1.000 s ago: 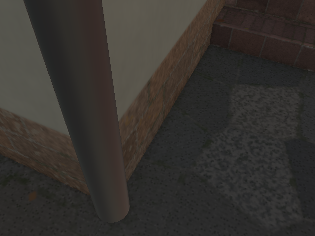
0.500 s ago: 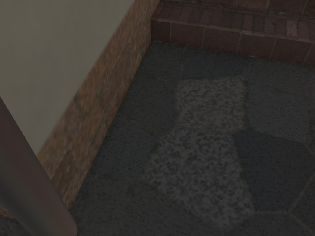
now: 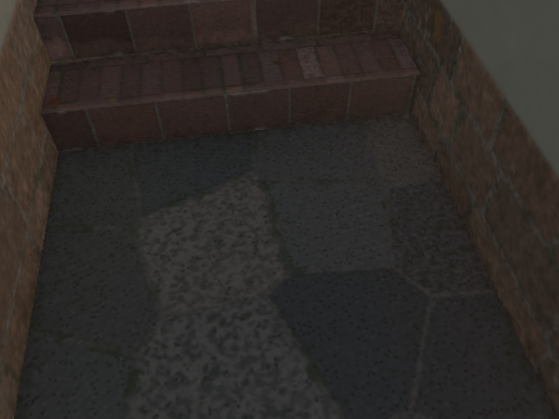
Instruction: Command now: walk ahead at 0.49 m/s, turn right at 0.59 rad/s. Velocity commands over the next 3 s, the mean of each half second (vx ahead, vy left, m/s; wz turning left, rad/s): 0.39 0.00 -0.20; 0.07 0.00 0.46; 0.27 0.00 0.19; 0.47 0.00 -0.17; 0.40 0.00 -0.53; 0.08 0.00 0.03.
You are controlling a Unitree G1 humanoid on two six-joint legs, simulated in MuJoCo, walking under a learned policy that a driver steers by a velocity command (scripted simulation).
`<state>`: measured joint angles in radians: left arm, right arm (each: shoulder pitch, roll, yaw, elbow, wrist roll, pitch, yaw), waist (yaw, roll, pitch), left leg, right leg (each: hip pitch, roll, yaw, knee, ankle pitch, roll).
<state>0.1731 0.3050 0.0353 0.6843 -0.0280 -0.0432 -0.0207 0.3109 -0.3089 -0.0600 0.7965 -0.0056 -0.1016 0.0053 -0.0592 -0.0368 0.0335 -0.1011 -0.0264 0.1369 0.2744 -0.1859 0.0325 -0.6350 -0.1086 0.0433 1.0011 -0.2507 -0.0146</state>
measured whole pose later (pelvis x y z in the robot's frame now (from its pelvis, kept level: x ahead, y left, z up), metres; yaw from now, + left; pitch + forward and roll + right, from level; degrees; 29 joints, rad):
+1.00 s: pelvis +0.38 -0.10 -0.01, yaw +12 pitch +3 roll -1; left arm 0.10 0.29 0.03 0.72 0.01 -0.01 0.02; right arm 0.21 -0.31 -0.07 0.59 0.01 0.04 -0.02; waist -0.01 -0.02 0.04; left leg -0.39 -0.08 -0.09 0.46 -0.12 0.06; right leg -0.52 0.00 0.10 0.89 -0.40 0.08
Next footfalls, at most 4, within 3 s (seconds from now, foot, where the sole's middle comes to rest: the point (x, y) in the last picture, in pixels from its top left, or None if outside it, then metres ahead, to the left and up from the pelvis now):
0.20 right None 0.28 -0.18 -0.78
0.74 left None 0.46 0.00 -0.78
1.14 right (383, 415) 0.48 -0.23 -0.78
1.60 left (244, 365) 0.62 0.09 -0.78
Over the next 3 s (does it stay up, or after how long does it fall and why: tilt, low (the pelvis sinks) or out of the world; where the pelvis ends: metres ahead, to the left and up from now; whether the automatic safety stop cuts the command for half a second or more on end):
stays up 1.09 0.06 0.00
